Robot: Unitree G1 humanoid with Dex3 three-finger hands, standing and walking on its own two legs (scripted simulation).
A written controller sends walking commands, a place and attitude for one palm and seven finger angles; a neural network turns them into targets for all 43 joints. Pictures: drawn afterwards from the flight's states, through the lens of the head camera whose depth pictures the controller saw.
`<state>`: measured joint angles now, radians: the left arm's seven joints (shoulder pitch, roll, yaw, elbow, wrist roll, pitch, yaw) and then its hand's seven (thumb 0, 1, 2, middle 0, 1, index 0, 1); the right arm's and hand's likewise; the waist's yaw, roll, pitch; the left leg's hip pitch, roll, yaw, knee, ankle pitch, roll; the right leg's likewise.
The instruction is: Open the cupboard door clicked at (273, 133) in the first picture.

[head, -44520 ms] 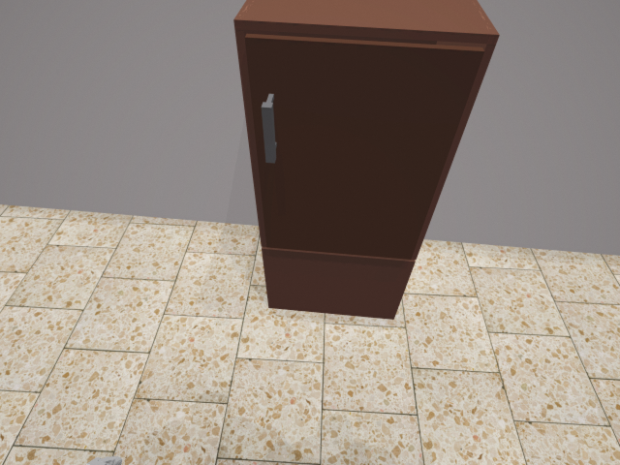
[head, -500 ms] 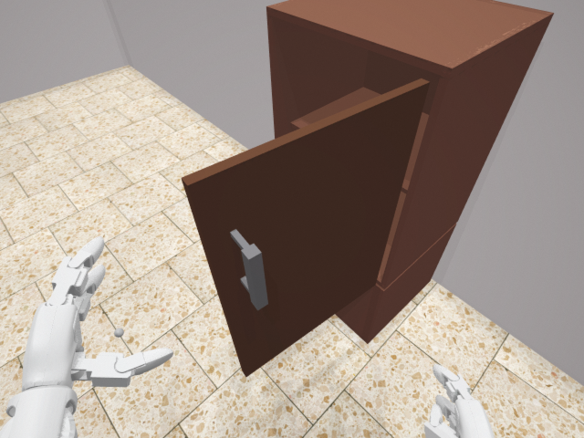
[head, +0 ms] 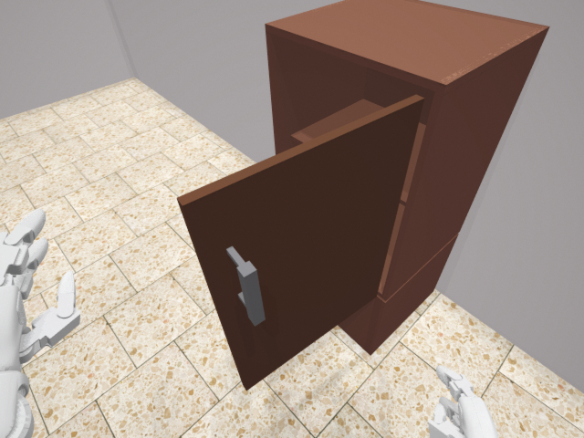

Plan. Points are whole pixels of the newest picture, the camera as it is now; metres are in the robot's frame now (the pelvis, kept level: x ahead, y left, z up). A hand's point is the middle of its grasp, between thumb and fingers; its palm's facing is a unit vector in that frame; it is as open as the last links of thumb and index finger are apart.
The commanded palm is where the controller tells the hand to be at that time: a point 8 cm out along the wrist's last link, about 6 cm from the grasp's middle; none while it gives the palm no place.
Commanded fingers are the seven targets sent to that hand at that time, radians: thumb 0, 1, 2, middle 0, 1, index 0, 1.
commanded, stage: draw the hand back to the body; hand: left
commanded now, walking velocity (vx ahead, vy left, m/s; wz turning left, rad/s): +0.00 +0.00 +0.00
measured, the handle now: (245, 286) +0.32 +0.12 +0.03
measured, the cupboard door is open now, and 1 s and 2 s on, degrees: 84 84 84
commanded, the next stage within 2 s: step back with the hand held close in 0.30 s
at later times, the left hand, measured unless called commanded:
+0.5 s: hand (73, 317) +0.18 +0.25 +0.16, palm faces +0.45 -0.79 -0.42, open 7.5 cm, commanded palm +0.13 +0.29 +0.17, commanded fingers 0.00 0.90 0.90 -0.20 -0.30 -0.20 -0.30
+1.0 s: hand (13, 379) +0.12 +0.28 +0.15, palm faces +0.39 -0.77 -0.51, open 7.4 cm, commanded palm +0.06 +0.32 +0.17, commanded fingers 0.00 0.90 0.90 -0.20 -0.30 -0.20 -0.30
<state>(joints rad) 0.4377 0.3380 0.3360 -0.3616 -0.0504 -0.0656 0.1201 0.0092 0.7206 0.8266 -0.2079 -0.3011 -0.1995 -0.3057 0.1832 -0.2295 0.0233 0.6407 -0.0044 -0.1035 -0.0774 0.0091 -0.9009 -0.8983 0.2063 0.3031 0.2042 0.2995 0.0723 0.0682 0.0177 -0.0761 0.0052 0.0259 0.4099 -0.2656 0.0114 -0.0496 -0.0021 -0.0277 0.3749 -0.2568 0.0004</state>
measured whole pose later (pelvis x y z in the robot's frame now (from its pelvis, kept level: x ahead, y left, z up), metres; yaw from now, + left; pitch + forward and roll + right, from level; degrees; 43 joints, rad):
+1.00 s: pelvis -0.09 +0.02 -0.01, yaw -1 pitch -1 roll -1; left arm 0.55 0.42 0.42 -0.51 -0.02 -0.19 0.15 0.01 0.88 0.90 -0.22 -0.30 -0.21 -0.31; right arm 0.20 -0.22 0.00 0.54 0.01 -0.04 -0.09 0.01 -0.90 -0.90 0.21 0.30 0.20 0.30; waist 0.00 0.00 0.05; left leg -0.35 0.00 0.05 0.55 -0.19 0.05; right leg -0.32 -0.01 0.00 0.50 -0.17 0.03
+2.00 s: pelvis -0.27 +0.02 +0.00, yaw -4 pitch +0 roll -1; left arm 0.65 0.49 0.45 -0.58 -0.04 -0.19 0.15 0.01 0.88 0.90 -0.22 -0.30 -0.21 -0.31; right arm 0.25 -0.19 0.01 0.60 -0.01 -0.15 -0.07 0.01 -0.90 -0.90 0.21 0.30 0.20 0.30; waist -0.05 -0.04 0.01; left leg -0.32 -0.01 0.05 0.34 -0.06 0.05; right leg -0.25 0.05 -0.05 0.62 -0.47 -0.01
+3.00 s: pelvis -0.33 +0.06 -0.01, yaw -1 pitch +0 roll +1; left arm 0.21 0.28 0.05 0.60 0.04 0.04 0.00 0.01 0.90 0.90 -0.20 -0.30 -0.19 -0.30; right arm 0.12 -0.29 -0.01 0.84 -0.02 -0.01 0.01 0.01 -0.90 -0.90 0.21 0.30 0.21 0.30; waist -0.02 0.05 0.02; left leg -0.30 -0.01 0.05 0.57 -0.28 0.02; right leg -0.33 -0.06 -0.08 0.60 -0.27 0.00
